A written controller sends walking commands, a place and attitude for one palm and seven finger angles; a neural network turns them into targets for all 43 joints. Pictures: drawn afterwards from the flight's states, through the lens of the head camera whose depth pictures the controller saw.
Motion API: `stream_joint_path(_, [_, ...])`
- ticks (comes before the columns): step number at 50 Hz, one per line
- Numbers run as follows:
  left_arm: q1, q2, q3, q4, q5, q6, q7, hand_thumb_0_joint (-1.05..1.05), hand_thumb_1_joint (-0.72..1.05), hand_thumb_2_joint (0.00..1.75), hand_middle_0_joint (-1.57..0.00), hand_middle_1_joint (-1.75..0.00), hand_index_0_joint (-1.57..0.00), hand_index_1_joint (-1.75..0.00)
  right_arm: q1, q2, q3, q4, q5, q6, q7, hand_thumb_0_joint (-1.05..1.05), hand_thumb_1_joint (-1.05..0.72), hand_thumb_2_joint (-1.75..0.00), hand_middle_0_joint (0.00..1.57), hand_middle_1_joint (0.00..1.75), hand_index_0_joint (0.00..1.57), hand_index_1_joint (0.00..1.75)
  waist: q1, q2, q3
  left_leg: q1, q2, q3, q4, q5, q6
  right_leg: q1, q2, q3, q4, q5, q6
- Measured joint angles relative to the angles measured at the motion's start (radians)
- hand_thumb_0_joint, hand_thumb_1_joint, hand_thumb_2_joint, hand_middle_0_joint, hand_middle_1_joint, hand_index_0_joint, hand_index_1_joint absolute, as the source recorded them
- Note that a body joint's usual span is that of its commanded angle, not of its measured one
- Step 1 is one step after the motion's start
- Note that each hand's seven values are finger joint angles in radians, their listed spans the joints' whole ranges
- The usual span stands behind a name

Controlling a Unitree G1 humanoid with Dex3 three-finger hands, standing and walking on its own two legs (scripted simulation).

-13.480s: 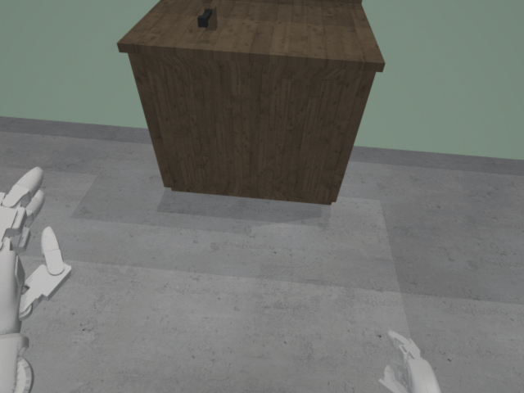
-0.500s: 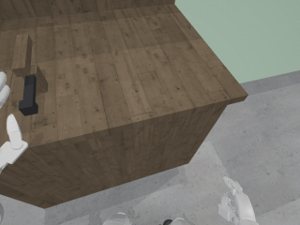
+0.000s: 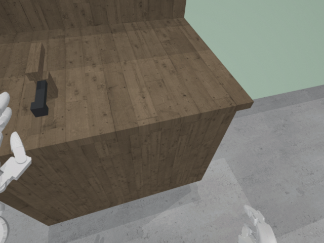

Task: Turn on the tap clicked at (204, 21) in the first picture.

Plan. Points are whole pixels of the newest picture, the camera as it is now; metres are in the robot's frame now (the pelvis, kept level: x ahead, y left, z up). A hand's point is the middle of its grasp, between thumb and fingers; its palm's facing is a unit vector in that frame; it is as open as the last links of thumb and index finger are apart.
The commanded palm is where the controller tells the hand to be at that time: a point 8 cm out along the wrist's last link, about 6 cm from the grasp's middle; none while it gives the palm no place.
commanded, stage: come to a stop and stand still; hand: left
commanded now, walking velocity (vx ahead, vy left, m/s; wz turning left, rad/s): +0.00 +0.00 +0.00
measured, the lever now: (39, 108) +0.38 +0.33 +0.11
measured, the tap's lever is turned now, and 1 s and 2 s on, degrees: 0 0 0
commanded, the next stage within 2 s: look again from close up in 0.86 s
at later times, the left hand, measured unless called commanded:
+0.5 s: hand (9, 166) +0.20 +0.28 +0.16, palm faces +0.44 -0.84 -0.32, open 7.4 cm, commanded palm +0.15 +0.30 +0.18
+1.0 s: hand (9, 158) +0.22 +0.28 +0.17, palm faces +0.42 -0.84 -0.35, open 7.4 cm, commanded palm +0.16 +0.31 +0.18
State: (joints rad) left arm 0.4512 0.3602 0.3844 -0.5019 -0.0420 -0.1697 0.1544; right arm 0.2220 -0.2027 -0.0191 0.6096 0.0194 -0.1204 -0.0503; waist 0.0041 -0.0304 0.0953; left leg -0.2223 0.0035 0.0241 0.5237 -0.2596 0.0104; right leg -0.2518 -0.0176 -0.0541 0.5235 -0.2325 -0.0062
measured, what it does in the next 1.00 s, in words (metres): stands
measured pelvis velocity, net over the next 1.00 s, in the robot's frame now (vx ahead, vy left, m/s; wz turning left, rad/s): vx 0.00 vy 0.03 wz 0.00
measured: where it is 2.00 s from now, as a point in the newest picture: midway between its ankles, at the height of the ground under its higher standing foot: outside the picture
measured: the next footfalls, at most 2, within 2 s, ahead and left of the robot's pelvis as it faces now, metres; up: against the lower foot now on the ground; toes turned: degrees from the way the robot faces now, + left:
none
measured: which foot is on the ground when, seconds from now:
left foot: down 0.00-1.00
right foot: down 0.00-1.00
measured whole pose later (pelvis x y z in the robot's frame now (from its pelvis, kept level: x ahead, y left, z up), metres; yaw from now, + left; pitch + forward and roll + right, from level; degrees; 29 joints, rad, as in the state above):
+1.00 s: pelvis +0.00 +0.03 +0.01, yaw +0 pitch -1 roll -1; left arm 0.40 0.34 0.35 -0.44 -0.03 -0.21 0.11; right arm 0.19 -0.19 0.03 0.57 -0.01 -0.13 -0.03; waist 0.04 -0.02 0.05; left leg -0.19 -0.02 0.03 0.43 -0.21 0.04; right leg -0.19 -0.02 -0.03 0.36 -0.14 0.03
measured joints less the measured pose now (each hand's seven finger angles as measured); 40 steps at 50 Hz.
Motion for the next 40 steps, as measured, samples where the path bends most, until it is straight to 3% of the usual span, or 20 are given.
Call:
stream_joint_path(3, [-0.001, -0.012, -0.011, -0.001, 0.009, 0.006, -0.003, 0.02, 0.89, 0.90, -0.21, -0.30, -0.21, -0.30, -0.004, 0.000, 0.009, -0.017, 0.001, -0.005, 0.008, 0.01, -0.90, -0.90, 0.20, 0.30, 0.20, 0.30, 0.003, 0.015, -0.003, 0.000, 0.009, -0.014, -0.008, 0.005, -0.003, 0.023, 0.010, -0.014, -0.051, 0.028, -0.003])
stream_joint_path(5, [-0.121, 0.063, 0.020, 0.051, 0.059, -0.031, -0.052, 0.02, 0.89, 0.90, -0.21, -0.30, -0.22, -0.30, 0.009, 0.006, 0.008, -0.017, -0.021, -0.043, 0.002, 0.01, -0.90, -0.90, 0.20, 0.30, 0.20, 0.30, 0.049, 0.011, 0.002, -0.023, 0.014, -0.020, 0.001, 0.010, -0.007, 0.008, 0.015, -0.021, -0.055, 0.038, -0.008])
stream_joint_path(7, [-0.223, 0.097, 0.056, 0.141, 0.038, -0.081, -0.062, 0.02, 0.88, 0.90, -0.21, -0.30, -0.22, -0.30, -0.007, 0.005, 0.020, -0.007, -0.019, -0.059, 0.015, 0.01, -0.90, -0.90, 0.20, 0.30, 0.20, 0.30, 0.074, 0.008, 0.005, -0.026, 0.014, -0.013, -0.013, 0.025, -0.012, -0.002, 0.015, -0.014, -0.059, 0.049, -0.012])
stream_joint_path(10, [-0.217, 0.045, 0.056, 0.163, 0.002, -0.074, -0.043, 0.02, 0.89, 0.90, -0.21, -0.30, -0.21, -0.30, -0.032, -0.006, 0.028, -0.026, -0.013, -0.068, 0.043, 0.01, -0.90, -0.90, 0.20, 0.30, 0.20, 0.30, 0.057, 0.033, -0.001, -0.015, 0.009, 0.006, -0.032, 0.038, -0.004, 0.000, 0.011, 0.005, -0.074, 0.067, -0.003])
stream_joint_path(13, [-0.114, -0.008, -0.005, 0.123, -0.003, -0.065, -0.044, 0.02, 0.89, 0.90, -0.20, -0.30, -0.21, -0.30, -0.041, -0.005, 0.032, -0.041, -0.012, -0.064, 0.049, 0.01, -0.90, -0.90, 0.20, 0.30, 0.20, 0.30, 0.034, 0.049, -0.023, -0.006, 0.003, 0.023, -0.045, 0.043, 0.007, 0.002, 0.005, 0.022, -0.083, 0.075, 0.009])
stream_joint_path(16, [-0.036, -0.028, -0.061, 0.113, 0.005, -0.055, -0.061, 0.02, 0.89, 0.90, -0.20, -0.30, -0.21, -0.30, -0.029, 0.006, 0.038, -0.049, -0.013, -0.050, 0.036, 0.01, -0.90, -0.90, 0.20, 0.30, 0.20, 0.30, 0.026, 0.043, -0.047, -0.002, -0.001, 0.029, -0.056, 0.047, 0.013, 0.006, 0.003, 0.028, -0.095, 0.080, 0.014])
stream_joint_path(26, [-0.104, -0.030, -0.028, 0.114, 0.024, -0.037, -0.040, 0.02, 0.89, 0.90, -0.21, -0.30, -0.22, -0.30, 0.020, 0.008, 0.053, -0.031, -0.021, -0.048, 0.016, 0.01, -0.90, -0.90, 0.20, 0.30, 0.20, 0.30, 0.046, -0.006, -0.046, 0.016, -0.009, 0.015, -0.076, 0.057, 0.022, 0.039, 0.004, 0.032, -0.134, 0.097, 0.019])
stream_joint_path(40, [-0.060, -0.013, -0.037, 0.078, 0.019, -0.037, -0.054, 0.02, 0.89, 0.90, -0.21, -0.30, -0.21, -0.30, -0.009, 0.016, 0.052, -0.043, -0.028, -0.028, 0.027, 0.01, -0.90, -0.90, 0.20, 0.30, 0.20, 0.30, 0.024, -0.004, -0.042, 0.030, -0.022, 0.017, -0.096, 0.050, 0.031, 0.055, -0.007, 0.034, -0.157, 0.092, 0.033])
